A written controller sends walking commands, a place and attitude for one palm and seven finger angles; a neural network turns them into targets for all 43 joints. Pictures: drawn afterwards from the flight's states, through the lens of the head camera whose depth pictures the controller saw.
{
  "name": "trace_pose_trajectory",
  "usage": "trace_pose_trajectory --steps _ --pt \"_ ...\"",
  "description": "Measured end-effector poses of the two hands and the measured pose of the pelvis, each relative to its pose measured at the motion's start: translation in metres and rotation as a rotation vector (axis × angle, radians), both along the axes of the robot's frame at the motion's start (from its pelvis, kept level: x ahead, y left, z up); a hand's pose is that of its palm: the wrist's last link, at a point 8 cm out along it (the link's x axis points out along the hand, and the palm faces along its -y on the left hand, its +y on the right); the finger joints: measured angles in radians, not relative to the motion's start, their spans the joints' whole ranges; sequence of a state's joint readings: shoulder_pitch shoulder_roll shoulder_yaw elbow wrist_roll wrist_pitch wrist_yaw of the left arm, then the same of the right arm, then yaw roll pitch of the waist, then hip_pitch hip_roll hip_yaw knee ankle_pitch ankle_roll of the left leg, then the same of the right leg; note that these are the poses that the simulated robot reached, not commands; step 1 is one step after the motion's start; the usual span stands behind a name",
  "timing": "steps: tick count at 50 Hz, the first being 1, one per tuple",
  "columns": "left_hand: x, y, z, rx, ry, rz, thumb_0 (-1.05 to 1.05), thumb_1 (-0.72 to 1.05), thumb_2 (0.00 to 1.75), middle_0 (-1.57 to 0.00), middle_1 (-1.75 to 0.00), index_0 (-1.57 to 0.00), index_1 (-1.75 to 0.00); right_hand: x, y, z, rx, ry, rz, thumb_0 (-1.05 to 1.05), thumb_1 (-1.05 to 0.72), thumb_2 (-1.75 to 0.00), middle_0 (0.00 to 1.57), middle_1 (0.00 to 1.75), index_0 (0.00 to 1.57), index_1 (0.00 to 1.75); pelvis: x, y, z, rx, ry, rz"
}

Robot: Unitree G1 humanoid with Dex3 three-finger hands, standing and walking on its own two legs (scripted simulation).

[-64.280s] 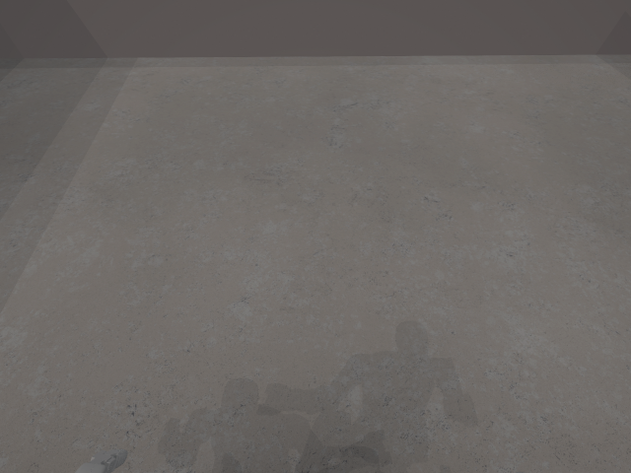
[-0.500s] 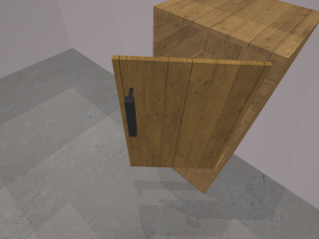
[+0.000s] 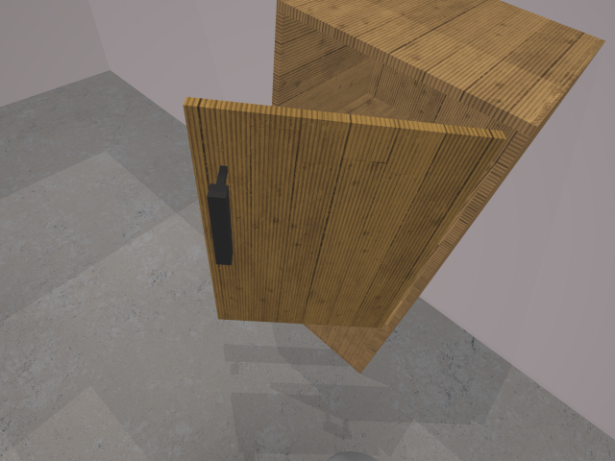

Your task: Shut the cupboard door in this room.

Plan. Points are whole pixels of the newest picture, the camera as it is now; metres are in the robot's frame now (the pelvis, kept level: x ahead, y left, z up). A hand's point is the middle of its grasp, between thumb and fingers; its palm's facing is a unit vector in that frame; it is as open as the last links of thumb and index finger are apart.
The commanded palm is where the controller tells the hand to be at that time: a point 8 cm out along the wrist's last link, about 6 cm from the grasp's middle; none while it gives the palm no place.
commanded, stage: shuffle to correct the standing spot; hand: left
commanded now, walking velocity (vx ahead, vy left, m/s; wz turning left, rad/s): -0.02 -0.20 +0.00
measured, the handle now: (223, 217) +0.43 +0.16 +0.03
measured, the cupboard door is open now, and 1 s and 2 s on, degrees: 40 40 40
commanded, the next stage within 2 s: come to a stop and stand still in 0.04 s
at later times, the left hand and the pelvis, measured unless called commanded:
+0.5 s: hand out of the picture +0.04 +0.09 -0.16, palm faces +0.03 -0.97 -0.25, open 7.2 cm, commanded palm none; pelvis -0.01 -0.10 +0.01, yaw +0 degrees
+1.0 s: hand out of the picture -0.01 +0.15 -0.18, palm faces +0.05 -0.99 -0.16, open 7.4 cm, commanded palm none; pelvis -0.03 -0.02 +0.01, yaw +0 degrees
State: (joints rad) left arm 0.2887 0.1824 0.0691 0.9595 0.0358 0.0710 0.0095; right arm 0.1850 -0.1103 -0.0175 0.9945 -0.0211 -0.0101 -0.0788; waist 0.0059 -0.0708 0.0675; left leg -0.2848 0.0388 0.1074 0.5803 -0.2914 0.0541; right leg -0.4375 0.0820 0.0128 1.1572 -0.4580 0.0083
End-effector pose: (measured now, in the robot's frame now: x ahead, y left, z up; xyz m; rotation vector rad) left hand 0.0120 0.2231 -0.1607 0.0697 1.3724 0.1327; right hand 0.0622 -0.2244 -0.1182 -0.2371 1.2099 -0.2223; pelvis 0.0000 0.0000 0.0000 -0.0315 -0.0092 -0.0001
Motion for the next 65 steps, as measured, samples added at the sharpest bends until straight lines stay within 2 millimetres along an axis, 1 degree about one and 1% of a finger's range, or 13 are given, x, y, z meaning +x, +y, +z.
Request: trace_pose_trajectory --steps 4,8,12,15,18,20,29,34,38,44,48,55,65 --pt "0.028 0.004 0.015 0.028 -0.087 0.006 0.00 0.91 0.90 -0.20 -0.30 -0.20 -0.29 -0.020 -0.020 0.009 -0.016 0.072 0.008 0.00 -0.93 -0.90 0.20 0.30 0.21 0.30 -0.003 -0.011 0.010 -0.023 0.016 0.013" --pt "0.041 -0.005 0.022 0.050 -0.104 -0.013 0.00 0.92 0.90 -0.20 -0.30 -0.19 -0.29 -0.038 -0.045 0.014 -0.015 0.113 -0.014 0.00 -0.92 -0.90 0.20 0.30 0.21 0.30 -0.005 -0.030 0.014 -0.039 0.028 0.013" --pt "0.049 -0.030 0.024 0.064 -0.104 -0.048 0.00 0.92 0.90 -0.19 -0.30 -0.19 -0.29 -0.056 -0.075 0.007 0.004 0.142 -0.046 0.00 -0.92 -0.90 0.20 0.30 0.21 0.30 -0.008 -0.055 0.012 -0.032 0.034 0.014" --pt "0.052 -0.055 0.020 0.086 -0.144 -0.064 0.00 0.91 0.90 -0.20 -0.30 -0.19 -0.29 -0.069 -0.099 -0.012 0.033 0.168 -0.063 0.00 -0.91 -0.90 0.20 0.30 0.20 0.30 -0.007 -0.079 -0.002 0.021 0.034 0.019" --pt "0.044 -0.081 0.022 0.089 -0.135 -0.069 0.00 0.91 0.90 -0.20 -0.30 -0.19 -0.29 -0.074 -0.115 -0.026 0.058 0.197 -0.076 0.01 -0.91 -0.90 0.20 0.30 0.20 0.30 -0.007 -0.090 -0.005 0.024 0.011 0.021" --pt "0.038 -0.087 0.030 0.105 -0.134 -0.052 0.00 0.94 0.90 -0.20 -0.30 -0.20 -0.30 -0.071 -0.118 -0.027 0.076 0.198 -0.075 0.01 -0.91 -0.90 0.20 0.30 0.20 0.30 -0.006 -0.093 -0.001 0.036 0.009 0.016" --pt "-0.004 -0.074 0.033 0.131 -0.073 -0.012 0.00 0.93 0.90 -0.20 -0.30 -0.20 -0.30 -0.025 -0.106 -0.013 0.098 0.097 -0.002 0.01 -0.91 -0.90 0.20 0.30 0.20 0.30 -0.014 -0.089 0.007 0.059 0.001 0.009" --pt "-0.031 -0.049 0.015 0.110 -0.018 0.018 0.00 0.92 0.90 -0.20 -0.30 -0.20 -0.30 0.006 -0.084 -0.004 0.063 -0.005 0.045 0.01 -0.91 -0.90 0.20 0.30 0.20 0.30 -0.018 -0.068 -0.001 0.045 0.002 0.012" --pt "-0.040 -0.029 -0.001 0.084 0.015 0.043 0.00 0.91 0.90 -0.20 -0.30 -0.20 -0.30 0.013 -0.061 -0.002 0.032 -0.049 0.075 0.01 -0.91 -0.90 0.20 0.30 0.20 0.30 -0.022 -0.050 -0.008 0.027 -0.008 0.014" --pt "-0.035 -0.020 0.007 0.051 0.004 0.033 0.00 0.91 0.90 -0.20 -0.30 -0.20 -0.29 0.001 -0.027 0.005 0.054 -0.022 0.085 0.01 -0.91 -0.90 0.20 0.30 0.20 0.30 -0.025 -0.032 0.004 0.022 0.010 0.012" --pt "-0.031 -0.021 0.012 0.037 0.003 0.014 0.00 0.91 0.90 -0.20 -0.30 -0.20 -0.29 -0.008 -0.015 0.003 0.068 -0.021 0.053 0.00 -0.93 -0.90 0.20 0.30 0.20 0.30 -0.026 -0.023 0.007 0.027 0.022 0.005" --pt "-0.026 -0.018 0.015 0.063 -0.016 -0.021 0.01 0.93 0.90 -0.20 -0.30 -0.20 -0.30 -0.042 -0.014 -0.010 0.088 0.030 -0.008 -0.01 -0.94 -0.90 0.20 0.30 0.20 0.30 -0.031 -0.018 0.004 0.054 0.025 -0.006" --pt "-0.043 -0.023 0.018 0.055 0.003 -0.053 0.00 0.92 0.90 -0.20 -0.30 -0.20 -0.29 -0.100 -0.017 -0.012 0.096 0.159 -0.055 0.00 -0.93 -0.90 0.20 0.30 0.20 0.30 -0.036 -0.017 0.008 0.028 0.003 -0.010"
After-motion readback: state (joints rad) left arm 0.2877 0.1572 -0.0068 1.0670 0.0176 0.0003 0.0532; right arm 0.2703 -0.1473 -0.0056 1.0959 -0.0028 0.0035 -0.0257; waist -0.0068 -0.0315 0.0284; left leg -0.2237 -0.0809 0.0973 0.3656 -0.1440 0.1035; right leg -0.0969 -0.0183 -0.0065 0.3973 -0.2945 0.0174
